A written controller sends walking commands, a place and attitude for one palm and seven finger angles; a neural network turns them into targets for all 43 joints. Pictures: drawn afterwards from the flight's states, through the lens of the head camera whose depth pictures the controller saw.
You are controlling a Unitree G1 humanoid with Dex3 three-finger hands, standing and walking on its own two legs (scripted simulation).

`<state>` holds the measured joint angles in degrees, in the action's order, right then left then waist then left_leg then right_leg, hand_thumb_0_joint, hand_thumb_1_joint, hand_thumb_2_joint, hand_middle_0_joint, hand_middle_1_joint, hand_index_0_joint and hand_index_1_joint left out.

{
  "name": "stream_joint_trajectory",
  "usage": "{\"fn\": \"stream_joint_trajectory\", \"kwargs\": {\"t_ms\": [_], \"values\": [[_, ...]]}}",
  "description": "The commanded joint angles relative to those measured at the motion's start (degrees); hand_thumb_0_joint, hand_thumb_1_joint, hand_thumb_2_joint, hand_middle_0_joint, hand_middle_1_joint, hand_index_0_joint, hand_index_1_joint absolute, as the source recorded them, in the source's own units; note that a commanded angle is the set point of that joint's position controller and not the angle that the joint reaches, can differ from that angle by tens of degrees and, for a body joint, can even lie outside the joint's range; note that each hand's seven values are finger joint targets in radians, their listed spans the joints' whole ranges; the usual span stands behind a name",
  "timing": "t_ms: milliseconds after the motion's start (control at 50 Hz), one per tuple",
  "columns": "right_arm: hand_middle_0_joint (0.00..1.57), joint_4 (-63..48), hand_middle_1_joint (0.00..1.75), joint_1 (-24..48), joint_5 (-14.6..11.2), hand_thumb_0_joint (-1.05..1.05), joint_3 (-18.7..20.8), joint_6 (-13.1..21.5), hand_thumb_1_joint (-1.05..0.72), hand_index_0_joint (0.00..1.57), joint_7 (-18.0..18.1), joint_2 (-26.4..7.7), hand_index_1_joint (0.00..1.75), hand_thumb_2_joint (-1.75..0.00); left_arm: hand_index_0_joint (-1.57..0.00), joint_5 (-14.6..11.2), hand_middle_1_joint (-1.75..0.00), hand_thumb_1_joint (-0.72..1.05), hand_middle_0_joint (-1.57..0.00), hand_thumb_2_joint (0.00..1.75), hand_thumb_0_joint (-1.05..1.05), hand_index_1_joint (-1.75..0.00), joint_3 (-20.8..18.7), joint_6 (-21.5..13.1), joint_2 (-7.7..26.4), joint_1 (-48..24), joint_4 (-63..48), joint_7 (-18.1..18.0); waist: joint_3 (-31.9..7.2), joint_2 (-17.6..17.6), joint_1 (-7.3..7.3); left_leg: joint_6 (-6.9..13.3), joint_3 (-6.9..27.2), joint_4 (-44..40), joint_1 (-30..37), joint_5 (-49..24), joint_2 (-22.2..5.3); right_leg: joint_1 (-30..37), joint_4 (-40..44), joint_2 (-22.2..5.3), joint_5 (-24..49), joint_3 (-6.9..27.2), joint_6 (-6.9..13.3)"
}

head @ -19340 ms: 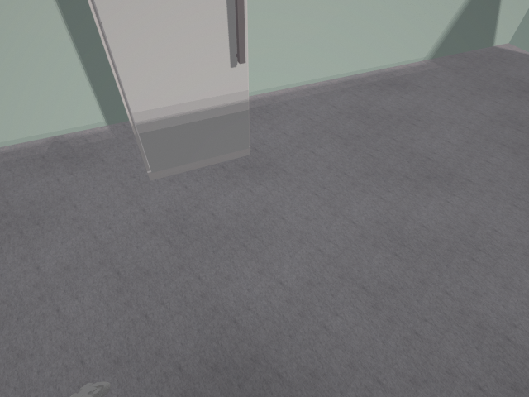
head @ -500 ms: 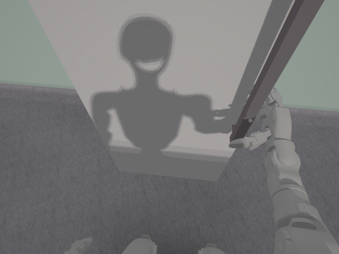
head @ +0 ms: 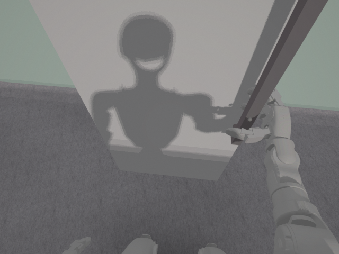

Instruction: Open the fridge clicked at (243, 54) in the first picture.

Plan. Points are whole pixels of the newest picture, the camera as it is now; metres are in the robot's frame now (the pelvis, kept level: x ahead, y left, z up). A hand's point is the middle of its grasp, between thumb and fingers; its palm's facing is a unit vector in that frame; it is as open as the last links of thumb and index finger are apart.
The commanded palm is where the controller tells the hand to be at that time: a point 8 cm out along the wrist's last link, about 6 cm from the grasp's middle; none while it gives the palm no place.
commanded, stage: grip the handle and tug to test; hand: right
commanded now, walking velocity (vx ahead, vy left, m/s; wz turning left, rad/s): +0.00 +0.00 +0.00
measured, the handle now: (265, 76) +0.49 -0.14 +0.15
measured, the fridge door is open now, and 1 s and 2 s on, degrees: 0 0 15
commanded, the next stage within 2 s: pull the door a little, standing still in 1.14 s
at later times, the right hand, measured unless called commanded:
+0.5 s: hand (248, 119) +0.43 -0.13 +0.07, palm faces -0.03 +1.00 -0.01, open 6.7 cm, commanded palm +0.41 -0.18 +0.07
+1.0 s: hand (247, 120) +0.43 -0.12 +0.07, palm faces -0.02 +1.00 -0.01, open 6.6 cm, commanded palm +0.39 -0.18 +0.07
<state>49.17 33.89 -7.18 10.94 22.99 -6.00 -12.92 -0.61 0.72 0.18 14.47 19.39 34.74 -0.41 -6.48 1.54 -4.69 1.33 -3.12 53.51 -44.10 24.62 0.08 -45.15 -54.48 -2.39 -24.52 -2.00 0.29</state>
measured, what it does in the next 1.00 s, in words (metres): stands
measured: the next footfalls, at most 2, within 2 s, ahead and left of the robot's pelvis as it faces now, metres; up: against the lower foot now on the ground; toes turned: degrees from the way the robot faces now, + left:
none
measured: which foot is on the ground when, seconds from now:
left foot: down 0.00-1.00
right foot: down 0.00-1.00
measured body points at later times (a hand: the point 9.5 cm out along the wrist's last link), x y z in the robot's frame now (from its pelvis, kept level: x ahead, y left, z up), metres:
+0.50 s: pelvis +0.01 +0.00 +0.00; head +0.08 +0.00 +0.45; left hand +0.08 +0.26 -0.11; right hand +0.43 -0.18 +0.07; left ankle +0.01 +0.11 -0.68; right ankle +0.02 -0.12 -0.68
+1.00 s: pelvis +0.01 +0.00 +0.00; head +0.08 +0.01 +0.45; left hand +0.08 +0.26 -0.11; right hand +0.42 -0.18 +0.07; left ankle +0.01 +0.11 -0.68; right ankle +0.02 -0.12 -0.68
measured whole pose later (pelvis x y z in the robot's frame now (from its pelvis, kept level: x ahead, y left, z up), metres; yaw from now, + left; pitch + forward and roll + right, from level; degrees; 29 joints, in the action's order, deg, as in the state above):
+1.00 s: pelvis +0.01 +0.00 +0.00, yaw +1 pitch +15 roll +0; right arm 42.0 27.8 -7.7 10.6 21.2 -4.2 -11.6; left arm -0.6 0.4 0.7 14.3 19.7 33.4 0.1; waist -6.9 1.5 -4.9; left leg 1.3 -2.1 52.1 -42.3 24.8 0.6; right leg -42.7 -52.7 -2.7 -24.9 -2.9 0.2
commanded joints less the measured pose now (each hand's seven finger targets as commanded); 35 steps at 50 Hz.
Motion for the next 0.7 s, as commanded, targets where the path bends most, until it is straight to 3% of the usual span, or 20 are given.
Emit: {"fn": "stream_joint_trajectory", "kwargs": {"t_ms": [0, 60, 120, 140, 160, 200, 240, 260, 300, 340, 380, 440, 500, 560, 640, 660, 680], "values": [[0.38, -13.0, 1.30, 23.2, -1.1, 0.00, 1.3, 4.3, -0.20, 0.38, -0.3, -8.7, 1.30, -0.60, -0.20, -0.1, -0.30, 0.90, -0.20, 0.90, 0.00, -0.30, -3.1, -1.6, 7.8, 3.5, -5.2, -0.5, -21.8, -1.1, -0.78, -0.5, 2.3, -6.8, 12.1, -19.9, 1.5, 12.0, 5.7, 2.6, 14.2, 1.6, 1.2], [0.39, -14.8, 1.32, 22.2, -0.9, 0.00, 1.3, 4.9, -0.34, 0.39, -0.1, -8.5, 1.32, -0.66, -0.20, 0.0, -0.30, 0.90, -0.20, 0.90, 0.00, -0.30, -3.4, -1.9, 7.8, 3.7, -5.2, -0.4, -23.8, -0.1, -0.28, -0.2, 2.0, -6.1, 12.0, -21.1, 1.6, 14.1, 5.5, 2.4, 16.4, 1.9, 1.0], [0.41, -14.9, 1.34, 20.6, -0.8, 0.00, -0.4, 4.9, -0.48, 0.41, 0.1, -6.6, 1.34, -0.72, -0.20, -0.1, -0.30, 0.90, -0.20, 0.90, 0.00, -0.30, -3.3, -2.0, 7.7, 3.2, -5.3, 0.0, -22.0, 0.6, -0.31, -0.1, 1.7, -6.5, 10.9, -20.3, 1.7, 14.4, 5.8, 2.3, 16.0, 1.9, 0.9], [0.41, -15.5, 1.35, 20.9, -1.1, 0.00, 0.2, 5.0, -0.53, 0.41, 0.3, -7.0, 1.35, -0.74, -0.20, 0.1, -0.30, 0.90, -0.20, 0.90, 0.00, -0.30, -3.3, -2.1, 7.8, 3.7, -5.4, 0.0, -22.6, -1.3, -0.48, -0.2, 1.7, -6.3, 11.9, -21.1, 1.8, 14.1, 5.7, 2.3, 16.7, 2.0, 1.1], [0.42, -14.4, 1.35, 19.3, -0.8, 0.00, 1.7, 4.9, -0.57, 0.42, 0.4, -8.7, 1.35, -0.76, -0.20, 0.1, -0.30, 0.90, -0.20, 0.90, 0.00, -0.30, -3.4, -2.0, 8.0, 3.6, -5.3, -0.1, -22.4, -1.3, 0.20, -0.2, 1.9, -6.4, 12.5, -21.1, 1.8, 13.2, 5.8, 2.4, 16.2, 1.8, 1.0], [0.43, -14.1, 1.37, 20.1, -0.8, 0.00, 2.4, 4.8, -0.67, 0.43, 0.2, -9.8, 1.37, -0.80, -0.20, 0.1, -0.30, 0.90, -0.20, 0.90, 0.00, -0.30, -3.2, -1.9, 8.0, 3.4, -5.3, -0.2, -21.1, -2.4, -0.05, -0.4, 2.4, -6.9, 13.3, -20.4, 1.6, 11.4, 6.0, 2.5, 14.3, 1.5, 1.2], [0.44, -15.5, 1.38, 18.9, -1.0, 0.00, 3.2, 5.0, -0.76, 0.44, 0.0, -10.8, 1.38, -0.84, -0.20, 0.1, -0.30, 0.90, -0.20, 0.90, 0.00, -0.30, -3.3, -1.9, 8.1, 3.5, -5.7, -0.4, -22.7, -2.3, 0.48, -0.2, 2.5, -6.6, 14.8, -21.7, 1.7, 11.9, 6.1, 2.5, 15.6, 1.4, 1.3], [0.44, -14.4, 1.39, 17.6, -1.1, 0.00, 2.3, 4.7, -0.81, 0.44, -0.3, -9.2, 1.39, -0.86, -0.20, -0.1, -0.30, 0.90, -0.20, 0.90, 0.00, -0.30, -3.2, -1.8, 7.7, 3.1, -5.8, -0.3, -22.1, -1.0, 0.51, -0.3, 2.5, -6.7, 14.4, -22.2, 1.6, 12.1, 6.2, 2.6, 15.8, 1.1, 1.2], [0.45, -14.7, 1.40, 17.9, -1.2, 0.00, 2.8, 4.6, -0.90, 0.45, -0.4, -9.9, 1.40, -0.90, -0.20, -0.1, -0.30, 0.90, -0.20, 0.90, 0.00, -0.30, -3.2, -1.7, 7.8, 3.3, -5.6, -0.3, -21.7, -1.3, 0.62, -0.2, 2.2, -6.5, 13.9, -22.4, 1.7, 12.4, 6.1, 2.4, 16.5, 1.4, 1.0], [0.45, -15.9, 1.40, 18.5, -1.4, 0.00, 1.3, 4.6, -0.90, 0.45, -0.4, -8.3, 1.40, -0.90, -0.20, -0.1, -0.30, 0.90, -0.20, 0.90, 0.00, -0.30, -3.2, -1.8, 7.7, 3.4, -5.9, -0.2, -21.6, 0.1, 0.29, -0.1, 2.0, -6.5, 13.2, -22.4, 1.7, 13.4, 6.1, 2.4, 17.3, 1.5, 1.0], [0.45, -14.7, 1.40, 18.8, -1.2, 0.00, 2.0, 4.3, -0.90, 0.45, 0.0, -9.0, 1.40, -0.90, -0.20, -0.1, -0.30, 0.90, -0.20, 0.90, 0.00, -0.30, -3.2, -1.7, 7.8, 3.3, -5.5, -0.2, -21.1, -1.6, -0.05, -0.3, 1.9, -6.4, 12.5, -21.9, 1.7, 12.8, 6.0, 2.2, 16.6, 1.6, 1.0], [0.45, -16.5, 1.40, 18.4, -0.8, 0.00, 2.6, 4.5, -0.90, 0.45, 0.5, -9.9, 1.40, -0.90, -0.20, 0.2, -0.30, 0.90, -0.20, 0.90, 0.00, -0.30, -3.4, -1.6, 7.9, 3.6, -5.7, -0.2, -22.7, -0.6, 0.36, -0.2, 2.0, -6.1, 13.4, -22.8, 1.7, 13.5, 5.9, 2.4, 17.9, 1.6, 1.0], [0.45, -15.3, 1.40, 20.0, -0.5, 0.00, 1.4, 4.0, -0.90, 0.45, 0.6, -8.6, 1.40, -0.90, -0.20, 0.2, -0.30, 0.90, -0.20, 0.90, 0.00, -0.30, -3.2, -1.4, 7.7, 3.6, -5.3, -0.2, -21.3, -1.0, -0.33, -0.4, 1.9, -6.2, 12.3, -22.5, 1.6, 13.1, 5.9, 2.3, 17.4, 1.7, 0.9], [0.45, -16.3, 1.40, 17.8, -0.5, 0.00, 1.8, 4.2, -0.90, 0.45, 0.8, -8.4, 1.40, -0.90, -0.20, 0.2, -0.30, 0.90, -0.20, 0.90, 0.00, -0.30, -3.5, -1.4, 7.7, 3.6, -5.6, -0.1, -23.3, -1.1, 0.28, -0.3, 1.8, -6.0, 12.9, -23.6, 1.7, 14.5, 5.7, 2.2, 19.1, 1.6, 0.9], [0.45, -17.5, 1.40, 18.8, -0.4, 0.00, 1.0, 4.3, -0.90, 0.45, 0.9, -8.3, 1.40, -0.90, -0.20, 0.3, -0.30, 0.90, -0.20, 0.90, 0.00, -0.30, -3.4, -1.4, 7.8, 3.5, -5.8, -0.2, -22.9, -1.3, -0.06, -0.2, 1.8, -6.0, 13.1, -23.4, 1.7, 14.5, 5.8, 2.2, 18.9, 1.8, 1.0], [0.45, -18.1, 1.40, 17.8, -0.2, 0.00, 1.3, 4.5, -0.90, 0.45, 0.9, -8.3, 1.40, -0.90, -0.20, 0.2, -0.30, 0.90, -0.20, 0.90, 0.00, -0.30, -3.5, -1.5, 7.6, 3.3, -5.8, -0.1, -23.8, 0.6, 0.69, -0.2, 2.0, -5.9, 13.4, -24.0, 1.6, 15.0, 5.8, 2.3, 19.5, 1.6, 0.8], [0.45, -17.5, 1.40, 16.6, -0.4, 0.00, 0.6, 4.3, -0.90, 0.45, 0.9, -7.2, 1.40, -0.90, -0.20, 0.2, -0.30, 0.90, -0.20, 0.90, 0.00, -0.30, -3.4, -1.5, 7.5, 3.2, -5.9, -0.1, -23.3, 0.0, 0.49, -0.2, 1.8, -6.0, 13.1, -24.1, 1.7, 15.3, 5.9, 2.2, 19.7, 1.6, 0.8]]}}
